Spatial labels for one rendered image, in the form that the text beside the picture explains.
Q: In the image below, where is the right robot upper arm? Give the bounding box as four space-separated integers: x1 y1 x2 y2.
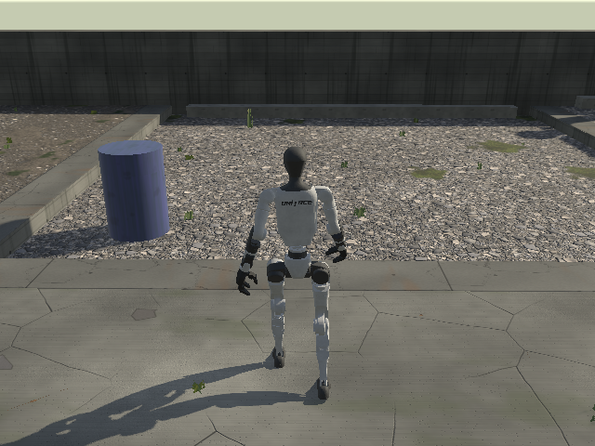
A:
315 186 341 235

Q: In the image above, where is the left robot upper arm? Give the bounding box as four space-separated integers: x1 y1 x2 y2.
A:
252 188 277 241

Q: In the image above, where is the left robot thigh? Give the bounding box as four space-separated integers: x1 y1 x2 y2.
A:
267 258 286 315

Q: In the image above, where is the robot left forearm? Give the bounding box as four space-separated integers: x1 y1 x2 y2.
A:
239 226 260 272

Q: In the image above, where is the robot right hand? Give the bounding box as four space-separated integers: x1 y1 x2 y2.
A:
325 246 348 263

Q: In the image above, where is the robot right forearm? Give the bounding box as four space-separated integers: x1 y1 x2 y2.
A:
331 221 347 251

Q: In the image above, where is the robot left hand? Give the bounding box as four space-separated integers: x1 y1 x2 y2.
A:
236 269 258 295

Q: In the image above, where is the humanoid robot head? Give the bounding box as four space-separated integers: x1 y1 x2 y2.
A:
280 147 311 191

